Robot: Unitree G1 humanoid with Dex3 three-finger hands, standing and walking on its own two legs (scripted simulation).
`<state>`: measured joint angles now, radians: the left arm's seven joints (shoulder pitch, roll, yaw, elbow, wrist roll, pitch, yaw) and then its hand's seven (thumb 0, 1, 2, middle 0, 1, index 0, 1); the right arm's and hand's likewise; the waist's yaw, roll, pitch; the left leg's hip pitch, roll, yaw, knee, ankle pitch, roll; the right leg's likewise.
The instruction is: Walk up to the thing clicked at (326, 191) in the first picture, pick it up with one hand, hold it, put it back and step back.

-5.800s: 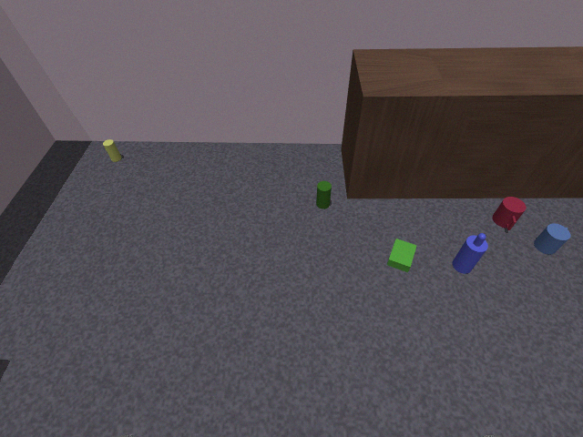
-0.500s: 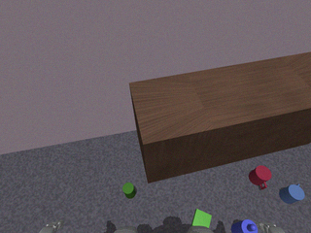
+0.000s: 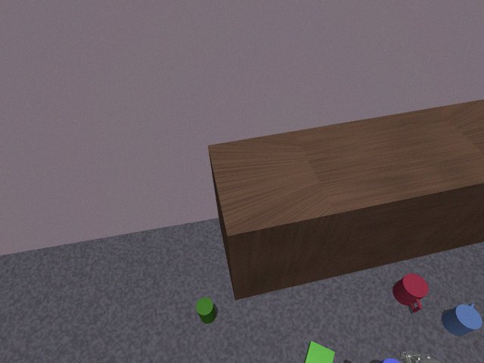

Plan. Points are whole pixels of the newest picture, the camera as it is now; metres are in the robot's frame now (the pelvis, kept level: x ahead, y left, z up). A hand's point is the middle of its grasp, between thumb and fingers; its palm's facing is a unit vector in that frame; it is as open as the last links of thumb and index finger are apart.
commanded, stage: walk up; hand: left
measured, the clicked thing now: (206, 310) +0.39 +0.18 -0.72
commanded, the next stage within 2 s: stand in 0.06 s
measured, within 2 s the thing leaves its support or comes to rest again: neither
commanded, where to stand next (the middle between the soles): +0.01 +0.01 m, yaw -2 degrees
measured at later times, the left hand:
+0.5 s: hand out of the picture +0.10 +0.24 -0.15, palm faces -0.05 -0.94 -0.34, open 7.4 cm
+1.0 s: hand out of the picture +0.10 +0.23 -0.15, palm faces -0.04 -0.94 -0.35, open 7.4 cm
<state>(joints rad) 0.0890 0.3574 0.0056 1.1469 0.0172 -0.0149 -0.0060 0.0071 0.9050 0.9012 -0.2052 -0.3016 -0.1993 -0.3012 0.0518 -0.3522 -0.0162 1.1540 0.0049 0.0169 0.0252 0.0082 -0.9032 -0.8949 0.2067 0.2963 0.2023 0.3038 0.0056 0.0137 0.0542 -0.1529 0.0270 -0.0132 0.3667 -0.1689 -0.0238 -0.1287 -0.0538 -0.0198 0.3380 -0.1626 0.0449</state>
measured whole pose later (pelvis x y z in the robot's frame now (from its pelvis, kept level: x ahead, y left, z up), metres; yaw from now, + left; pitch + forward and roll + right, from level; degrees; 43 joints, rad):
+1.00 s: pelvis +0.02 -0.02 +0.00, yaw +0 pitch -3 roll +0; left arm 0.10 0.35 0.00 1.12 0.01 -0.01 -0.01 0.01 0.91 0.90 -0.21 -0.30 -0.20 -0.30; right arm 0.10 -0.35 -0.01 1.14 -0.01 0.00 0.01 0.01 -0.90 -0.89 0.21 0.30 0.20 0.30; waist -0.01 0.01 0.06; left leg -0.11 0.06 -0.01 0.33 -0.17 -0.05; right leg -0.11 -0.03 -0.02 0.34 -0.19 0.02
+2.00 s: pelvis +0.02 -0.02 +0.00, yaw -1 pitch -2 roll +0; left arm 0.12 0.36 -0.01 1.11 0.01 -0.01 -0.01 0.01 0.91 0.90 -0.20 -0.30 -0.20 -0.30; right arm 0.11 -0.35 -0.01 1.13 -0.01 0.00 0.01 0.01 -0.90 -0.89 0.21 0.30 0.20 0.30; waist 0.00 0.01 0.05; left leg -0.11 0.06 -0.01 0.33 -0.18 -0.05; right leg -0.11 -0.03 -0.01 0.35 -0.19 0.02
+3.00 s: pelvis -0.01 -0.01 -0.01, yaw -1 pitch -3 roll +0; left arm 0.08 0.36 0.03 1.06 0.01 0.03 -0.01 0.01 0.91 0.90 -0.21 -0.30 -0.20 -0.30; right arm 0.10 -0.37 -0.04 1.07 0.00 0.03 0.02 0.01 -0.90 -0.89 0.21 0.30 0.20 0.30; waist -0.01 0.01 0.11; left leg -0.20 0.05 -0.01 0.44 -0.20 -0.04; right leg -0.20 -0.04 -0.01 0.45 -0.20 0.02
